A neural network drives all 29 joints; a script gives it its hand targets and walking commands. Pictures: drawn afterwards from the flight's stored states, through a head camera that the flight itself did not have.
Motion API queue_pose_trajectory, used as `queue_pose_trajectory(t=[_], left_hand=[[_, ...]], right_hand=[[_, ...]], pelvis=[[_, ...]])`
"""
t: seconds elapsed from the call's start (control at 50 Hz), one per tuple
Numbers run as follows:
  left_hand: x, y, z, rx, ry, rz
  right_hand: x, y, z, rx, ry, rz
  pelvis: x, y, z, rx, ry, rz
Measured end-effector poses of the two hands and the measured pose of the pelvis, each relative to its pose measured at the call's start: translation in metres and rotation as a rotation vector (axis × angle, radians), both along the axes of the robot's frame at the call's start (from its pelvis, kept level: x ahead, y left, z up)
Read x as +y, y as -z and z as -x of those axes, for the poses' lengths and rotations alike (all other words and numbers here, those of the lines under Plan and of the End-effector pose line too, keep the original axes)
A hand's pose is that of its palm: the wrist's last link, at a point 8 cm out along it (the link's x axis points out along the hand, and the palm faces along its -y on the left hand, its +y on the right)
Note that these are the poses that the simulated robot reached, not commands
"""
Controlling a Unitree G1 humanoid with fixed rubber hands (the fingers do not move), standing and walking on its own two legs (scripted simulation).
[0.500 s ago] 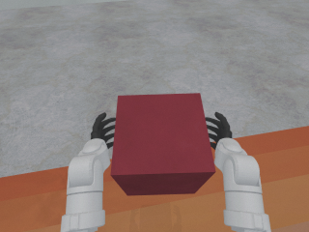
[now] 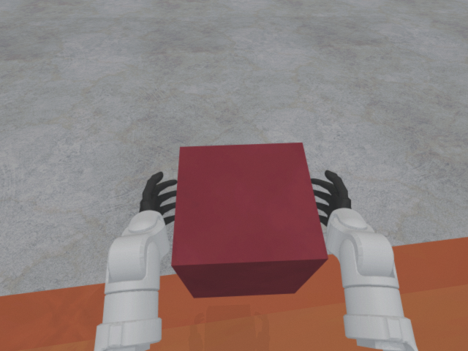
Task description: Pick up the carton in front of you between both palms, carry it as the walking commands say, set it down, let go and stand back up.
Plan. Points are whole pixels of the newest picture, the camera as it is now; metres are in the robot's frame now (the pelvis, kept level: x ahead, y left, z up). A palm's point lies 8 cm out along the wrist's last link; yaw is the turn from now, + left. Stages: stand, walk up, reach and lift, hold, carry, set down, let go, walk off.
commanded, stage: carry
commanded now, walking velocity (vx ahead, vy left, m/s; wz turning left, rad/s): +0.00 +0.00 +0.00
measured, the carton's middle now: (243, 227) +0.35 +0.02 +0.02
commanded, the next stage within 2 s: none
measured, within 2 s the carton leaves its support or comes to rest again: neither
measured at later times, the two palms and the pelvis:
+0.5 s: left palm (179, 148) +0.68 +0.21 -0.07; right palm (284, 156) +0.65 -0.10 -0.07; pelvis +0.35 +0.07 -0.14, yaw +1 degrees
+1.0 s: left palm (190, 124) +1.01 +0.24 -0.22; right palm (262, 122) +1.04 -0.07 -0.23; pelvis +0.71 +0.05 -0.28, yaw +1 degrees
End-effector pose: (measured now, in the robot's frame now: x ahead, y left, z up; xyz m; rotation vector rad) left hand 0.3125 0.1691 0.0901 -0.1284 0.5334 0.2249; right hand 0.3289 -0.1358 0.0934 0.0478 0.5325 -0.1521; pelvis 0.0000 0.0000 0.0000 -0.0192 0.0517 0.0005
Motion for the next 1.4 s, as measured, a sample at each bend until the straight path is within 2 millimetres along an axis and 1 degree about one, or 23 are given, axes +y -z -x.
queue_pose_trajectory(t=[0.08, 0.14, 0.2, 0.26, 0.3, 0.34, 0.4, 0.46, 0.58, 0.64, 0.7, 0.76, 0.8, 0.82, 0.86, 0.96, 1.04, 1.1, 1.14, 1.22, 1.26, 1.32, 1.4], left_hand=[[0.01, 0.037, -0.038, 0.107, -0.032, 0.015], [0.016, 0.055, -0.072, 0.147, -0.047, 0.03], [0.022, 0.062, -0.117, 0.122, -0.042, 0.03], [0.029, 0.07, -0.168, 0.079, -0.024, 0.017], [0.034, 0.079, -0.205, 0.047, -0.005, 0.009], [0.037, 0.092, -0.246, 0.004, 0.03, -0.003], [0.038, 0.116, -0.302, -0.017, 0.071, -0.042], [0.036, 0.142, -0.341, 0.033, 0.074, -0.041], [0.039, 0.187, -0.407, 0.139, 0.068, 0.008], [0.042, 0.199, -0.447, 0.128, 0.054, 0.027], [0.043, 0.209, -0.495, 0.075, 0.042, 0.028], [0.043, 0.222, -0.549, 0.014, 0.026, 0.008], [0.045, 0.233, -0.584, -0.026, 0.003, -0.003], [0.047, 0.24, -0.6, -0.037, -0.005, -0.008], [0.05, 0.256, -0.625, -0.023, -0.011, -0.002], [0.064, 0.301, -0.673, 0.109, -0.063, 0.01], [0.069, 0.318, -0.726, 0.134, -0.072, 0.022], [0.075, 0.325, -0.777, 0.102, -0.061, 0.016], [0.079, 0.331, -0.814, 0.074, -0.047, 0.006], [0.086, 0.352, -0.897, -0.009, -0.002, -0.003], [0.086, 0.368, -0.934, -0.011, 0.028, -0.009], [0.081, 0.398, -0.971, 0.056, 0.056, -0.022], [0.071, 0.429, -0.999, 0.123, 0.061, 0.039]], right_hand=[[0.011, 0.038, -0.047, 0.108, -0.008, -0.026], [0.018, 0.061, -0.079, 0.151, 0.001, -0.073], [0.024, 0.075, -0.118, 0.127, 0.012, -0.092], [0.031, 0.084, -0.164, 0.083, 0.016, -0.077], [0.036, 0.092, -0.198, 0.05, 0.025, -0.064], [0.038, 0.101, -0.232, 0.007, 0.048, -0.051], [0.038, 0.12, -0.272, -0.013, 0.075, -0.048], [0.035, 0.145, -0.303, 0.037, 0.105, -0.049], [0.039, 0.184, -0.373, 0.143, 0.116, -0.058], [0.043, 0.193, -0.42, 0.133, 0.104, -0.061], [0.044, 0.199, -0.473, 0.079, 0.081, -0.05], [0.043, 0.212, -0.532, 0.018, 0.056, -0.041], [0.045, 0.226, -0.574, -0.024, 0.021, -0.026], [0.046, 0.235, -0.595, -0.036, 0.004, -0.01], [0.05, 0.254, -0.629, -0.022, -0.015, 0.009], [0.065, 0.304, -0.691, 0.112, -0.029, -0.035], [0.071, 0.331, -0.737, 0.14, -0.009, -0.086], [0.076, 0.342, -0.781, 0.109, 0.0, -0.085], [0.08, 0.349, -0.815, 0.08, 0.0, -0.071], [0.086, 0.367, -0.889, -0.004, 0.027, -0.049], [0.086, 0.379, -0.92, -0.006, 0.038, -0.022], [0.082, 0.404, -0.948, 0.06, 0.053, -0.038], [0.073, 0.428, -0.965, 0.127, 0.105, -0.068]], pelvis=[[0.0, 0.01, -0.049, 0.002, -0.009, 0.001], [0.005, 0.017, -0.086, 0.0, -0.005, -0.012], [0.015, 0.028, -0.126, -0.002, -0.003, -0.007], [0.027, 0.047, -0.172, -0.004, 0.009, -0.003], [0.036, 0.066, -0.208, -0.009, 0.01, 0.004], [0.045, 0.092, -0.245, -0.026, 0.002, 0.016], [0.055, 0.124, -0.289, -0.019, -0.02, -0.015], [0.063, 0.138, -0.326, -0.002, -0.022, -0.029], [0.07, 0.149, -0.399, 0.006, -0.023, -0.023], [0.067, 0.158, -0.441, 0.01, -0.032, -0.017], [0.062, 0.177, -0.488, 0.013, -0.042, -0.02], [0.056, 0.207, -0.543, 0.003, -0.038, -0.031], [0.051, 0.235, -0.582, -0.006, -0.035, -0.038], [0.05, 0.247, -0.598, 0.001, -0.026, -0.024], [0.047, 0.263, -0.625, 0.013, -0.022, -0.006], [0.044, 0.275, -0.687, 0.027, -0.019, 0.001], [0.052, 0.283, -0.738, 0.027, -0.007, -0.006], [0.062, 0.296, -0.784, 0.024, -0.003, 0.001], [0.069, 0.31, -0.819, 0.021, 0.007, 0.004], [0.084, 0.357, -0.895, -0.001, -0.001, 0.021], [0.088, 0.374, -0.921, 0.023, -0.015, -0.003], [0.094, 0.384, -0.945, 0.049, -0.016, -0.016], [0.097, 0.385, -0.974, 0.068, -0.016, -0.025]])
